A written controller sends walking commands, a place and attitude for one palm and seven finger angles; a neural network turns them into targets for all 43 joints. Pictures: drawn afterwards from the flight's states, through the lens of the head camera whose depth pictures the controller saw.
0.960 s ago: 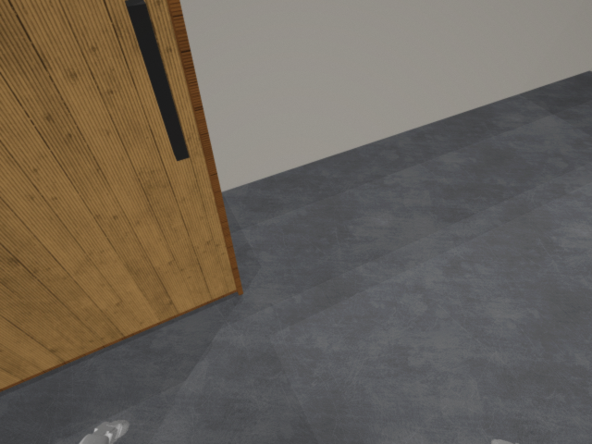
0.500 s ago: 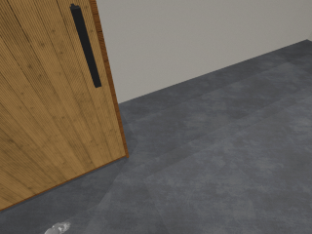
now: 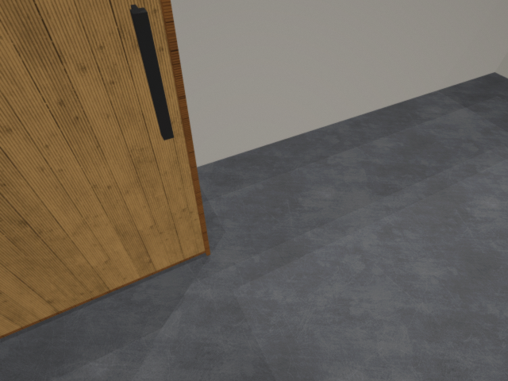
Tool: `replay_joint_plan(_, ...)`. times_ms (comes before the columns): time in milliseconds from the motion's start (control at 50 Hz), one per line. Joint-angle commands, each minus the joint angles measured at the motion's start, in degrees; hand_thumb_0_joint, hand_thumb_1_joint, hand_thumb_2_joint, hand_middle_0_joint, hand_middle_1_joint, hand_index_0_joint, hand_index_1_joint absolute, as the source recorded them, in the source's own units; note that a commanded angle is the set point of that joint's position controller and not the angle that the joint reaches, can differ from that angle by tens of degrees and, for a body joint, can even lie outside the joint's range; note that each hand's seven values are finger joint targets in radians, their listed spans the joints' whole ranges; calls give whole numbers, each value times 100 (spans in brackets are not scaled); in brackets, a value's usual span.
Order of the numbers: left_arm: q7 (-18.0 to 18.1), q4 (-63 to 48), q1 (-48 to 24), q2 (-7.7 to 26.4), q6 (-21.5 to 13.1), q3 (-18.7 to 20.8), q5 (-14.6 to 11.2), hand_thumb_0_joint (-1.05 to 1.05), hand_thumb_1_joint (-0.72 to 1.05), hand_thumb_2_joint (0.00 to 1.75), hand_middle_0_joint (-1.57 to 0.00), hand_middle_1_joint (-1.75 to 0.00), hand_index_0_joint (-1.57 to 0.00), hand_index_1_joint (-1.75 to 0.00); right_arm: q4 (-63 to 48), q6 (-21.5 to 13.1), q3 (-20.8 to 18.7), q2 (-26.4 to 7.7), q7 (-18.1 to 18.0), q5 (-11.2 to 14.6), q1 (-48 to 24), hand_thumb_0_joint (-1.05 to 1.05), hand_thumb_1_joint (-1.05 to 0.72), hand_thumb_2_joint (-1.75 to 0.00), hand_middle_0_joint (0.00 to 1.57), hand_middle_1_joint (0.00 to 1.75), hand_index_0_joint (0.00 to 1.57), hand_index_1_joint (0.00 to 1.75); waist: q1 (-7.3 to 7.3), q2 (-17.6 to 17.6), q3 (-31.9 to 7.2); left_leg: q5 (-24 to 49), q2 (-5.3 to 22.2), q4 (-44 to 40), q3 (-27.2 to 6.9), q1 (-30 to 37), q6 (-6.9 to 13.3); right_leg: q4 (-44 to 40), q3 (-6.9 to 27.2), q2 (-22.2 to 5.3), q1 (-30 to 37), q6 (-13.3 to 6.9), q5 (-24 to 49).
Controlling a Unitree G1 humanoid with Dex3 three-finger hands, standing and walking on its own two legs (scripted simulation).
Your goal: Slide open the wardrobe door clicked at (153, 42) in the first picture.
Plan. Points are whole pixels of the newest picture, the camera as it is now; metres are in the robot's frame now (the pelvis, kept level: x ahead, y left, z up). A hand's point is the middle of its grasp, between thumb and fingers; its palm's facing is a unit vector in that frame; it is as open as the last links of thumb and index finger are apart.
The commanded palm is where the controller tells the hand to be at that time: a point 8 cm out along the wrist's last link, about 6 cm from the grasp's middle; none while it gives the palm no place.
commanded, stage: stand and wait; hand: right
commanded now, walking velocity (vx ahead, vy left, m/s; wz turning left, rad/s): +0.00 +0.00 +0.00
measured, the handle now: (152, 79) +0.70 +0.28 +0.12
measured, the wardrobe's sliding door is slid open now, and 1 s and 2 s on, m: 0.00 0.00 0.00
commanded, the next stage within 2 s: look at it before walking up in 0.24 s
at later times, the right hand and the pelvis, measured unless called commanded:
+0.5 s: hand out of the picture +0.08 -0.24 -0.16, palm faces -0.03 +0.94 -0.33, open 7.4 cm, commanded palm none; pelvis +0.01 +0.01 +0.00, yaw +0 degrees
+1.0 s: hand out of the picture +0.10 -0.24 -0.15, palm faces -0.03 +0.94 -0.33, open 7.4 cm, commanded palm none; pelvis +0.01 +0.01 +0.00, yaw +0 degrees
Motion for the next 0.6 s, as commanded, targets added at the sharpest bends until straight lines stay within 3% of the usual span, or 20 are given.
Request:
replay_joint_plan(0, 91, -345, -316, 1183, -122, 203, 26, 0, 90, 90, -20, -30, -20, -30, -371, -142, -253, -1211, -78, -12, -251, 0, -90, -90, 20, 30, 20, 30, -6, 77, -268, 516, 627, -418, -560, -25, 238, -404, 562, -681, -89, -133, 525)
replay_joint_plan(580, 119, -286, -285, 1177, -134, 200, 14, 0, 90, 90, -20, -30, -20, -30, -313, -177, -258, -1206, -92, -2, -199, 0, -90, -90, 20, 30, 20, 30, 3, 44, -492, 1328, 640, -353, -517, 201, 255, -352, 490, -755, 153, -88, 1123)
